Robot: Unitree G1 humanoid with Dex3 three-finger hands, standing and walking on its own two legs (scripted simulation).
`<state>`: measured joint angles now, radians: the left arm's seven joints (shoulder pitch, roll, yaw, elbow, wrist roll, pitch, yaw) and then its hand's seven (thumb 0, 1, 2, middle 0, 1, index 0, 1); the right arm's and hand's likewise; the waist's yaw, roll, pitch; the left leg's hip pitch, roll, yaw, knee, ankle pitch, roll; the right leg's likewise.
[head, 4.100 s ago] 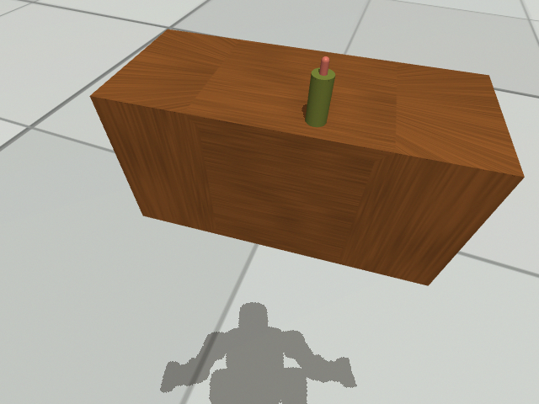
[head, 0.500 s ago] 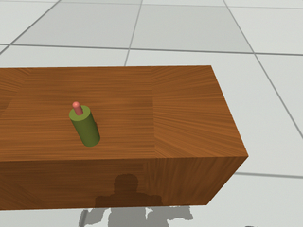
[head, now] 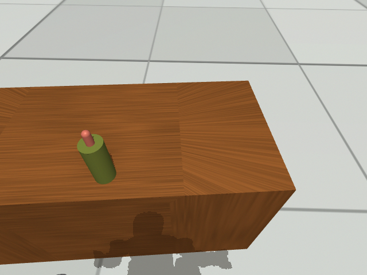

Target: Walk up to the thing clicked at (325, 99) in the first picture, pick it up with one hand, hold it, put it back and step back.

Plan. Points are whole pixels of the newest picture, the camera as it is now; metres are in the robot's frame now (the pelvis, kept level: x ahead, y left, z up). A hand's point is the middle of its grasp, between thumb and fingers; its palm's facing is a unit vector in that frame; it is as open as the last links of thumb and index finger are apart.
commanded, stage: walk up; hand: left
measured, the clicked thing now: (96, 155) +0.43 +0.23 -0.03
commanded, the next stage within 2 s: stand in 0.54 s
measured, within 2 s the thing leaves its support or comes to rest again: neither
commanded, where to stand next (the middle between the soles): +0.04 +0.02 m, yaw +1 degrees
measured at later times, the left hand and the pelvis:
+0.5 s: hand out of the picture +0.08 +0.26 -0.15, palm faces -0.02 -0.93 -0.37, open 7.4 cm; pelvis +0.00 +0.01 +0.00, yaw +0 degrees
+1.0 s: hand out of the picture +0.07 +0.25 -0.16, palm faces -0.03 -0.94 -0.33, open 7.4 cm; pelvis +0.00 +0.00 +0.00, yaw +1 degrees
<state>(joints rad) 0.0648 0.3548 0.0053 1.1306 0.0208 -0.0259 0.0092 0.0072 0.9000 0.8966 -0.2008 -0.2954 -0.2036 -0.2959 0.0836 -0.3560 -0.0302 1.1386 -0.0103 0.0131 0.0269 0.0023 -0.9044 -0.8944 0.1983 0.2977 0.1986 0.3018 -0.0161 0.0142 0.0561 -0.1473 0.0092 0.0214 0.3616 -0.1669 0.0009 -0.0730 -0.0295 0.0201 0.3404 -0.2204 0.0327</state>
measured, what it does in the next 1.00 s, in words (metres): stands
